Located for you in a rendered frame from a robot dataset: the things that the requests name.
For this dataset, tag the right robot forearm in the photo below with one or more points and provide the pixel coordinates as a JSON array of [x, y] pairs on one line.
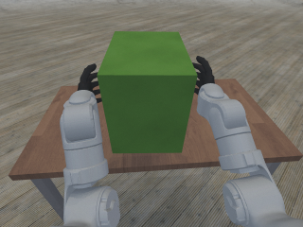
[[227, 118]]

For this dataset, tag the right robot hand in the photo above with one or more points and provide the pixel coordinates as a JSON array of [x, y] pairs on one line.
[[205, 76]]

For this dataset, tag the left robot upper arm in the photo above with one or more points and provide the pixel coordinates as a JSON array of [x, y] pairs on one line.
[[95, 206]]

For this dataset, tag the left robot hand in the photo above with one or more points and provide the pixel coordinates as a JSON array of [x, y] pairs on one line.
[[86, 78]]

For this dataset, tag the left robot forearm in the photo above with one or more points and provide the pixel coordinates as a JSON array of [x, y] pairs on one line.
[[82, 143]]

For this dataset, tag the carton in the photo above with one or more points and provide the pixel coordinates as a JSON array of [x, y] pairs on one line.
[[147, 82]]

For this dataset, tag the right robot upper arm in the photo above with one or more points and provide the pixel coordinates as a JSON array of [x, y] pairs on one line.
[[254, 201]]

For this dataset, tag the table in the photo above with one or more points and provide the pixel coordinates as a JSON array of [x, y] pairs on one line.
[[43, 156]]

